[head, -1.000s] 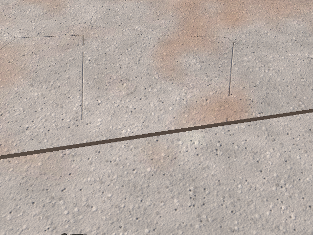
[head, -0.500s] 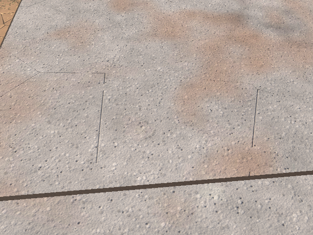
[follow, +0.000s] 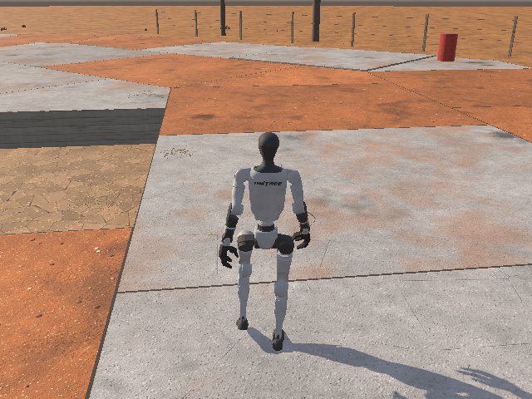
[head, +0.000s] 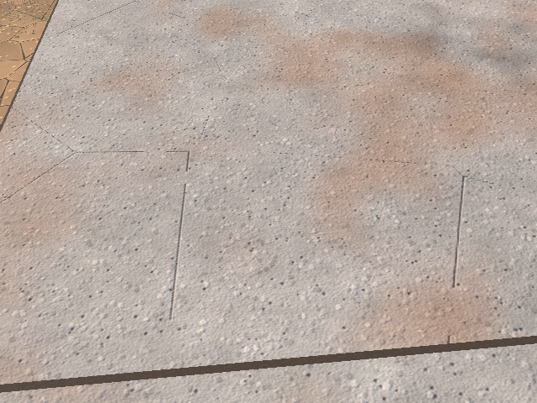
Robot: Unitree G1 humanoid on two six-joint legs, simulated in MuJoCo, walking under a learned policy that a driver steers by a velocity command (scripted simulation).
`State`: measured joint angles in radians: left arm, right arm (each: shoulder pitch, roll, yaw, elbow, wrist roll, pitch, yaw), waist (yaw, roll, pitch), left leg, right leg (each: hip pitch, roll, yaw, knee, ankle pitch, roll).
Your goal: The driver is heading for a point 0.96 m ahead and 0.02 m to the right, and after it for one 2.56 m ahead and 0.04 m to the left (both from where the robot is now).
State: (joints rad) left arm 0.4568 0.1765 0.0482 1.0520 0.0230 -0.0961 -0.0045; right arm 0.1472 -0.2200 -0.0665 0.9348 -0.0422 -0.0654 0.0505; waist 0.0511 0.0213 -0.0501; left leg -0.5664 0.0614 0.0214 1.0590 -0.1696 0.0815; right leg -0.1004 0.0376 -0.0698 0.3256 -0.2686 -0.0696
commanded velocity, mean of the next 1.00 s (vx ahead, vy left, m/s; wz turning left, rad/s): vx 0.64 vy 0.00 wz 0.00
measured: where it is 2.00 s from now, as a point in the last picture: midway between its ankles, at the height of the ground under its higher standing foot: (260, 256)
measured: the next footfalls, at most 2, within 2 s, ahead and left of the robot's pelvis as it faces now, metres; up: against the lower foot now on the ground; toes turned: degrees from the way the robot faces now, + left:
left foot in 0.30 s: +0.42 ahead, +0.12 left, +0.00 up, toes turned +5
right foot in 0.74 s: +0.70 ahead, -0.02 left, +0.00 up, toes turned -2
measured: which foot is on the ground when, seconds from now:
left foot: up 0.00-0.28, down 0.30-0.76, up 0.78-1.00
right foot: down 0.00-0.32, up 0.34-0.72, down 0.74-1.00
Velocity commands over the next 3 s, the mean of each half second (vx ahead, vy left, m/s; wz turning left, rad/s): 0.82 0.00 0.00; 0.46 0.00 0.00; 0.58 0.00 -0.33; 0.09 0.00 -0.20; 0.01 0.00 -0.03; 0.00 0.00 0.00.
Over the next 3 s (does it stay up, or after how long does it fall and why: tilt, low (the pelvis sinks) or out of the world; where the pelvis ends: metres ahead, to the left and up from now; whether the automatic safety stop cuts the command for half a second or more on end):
stays up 1.01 0.15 0.00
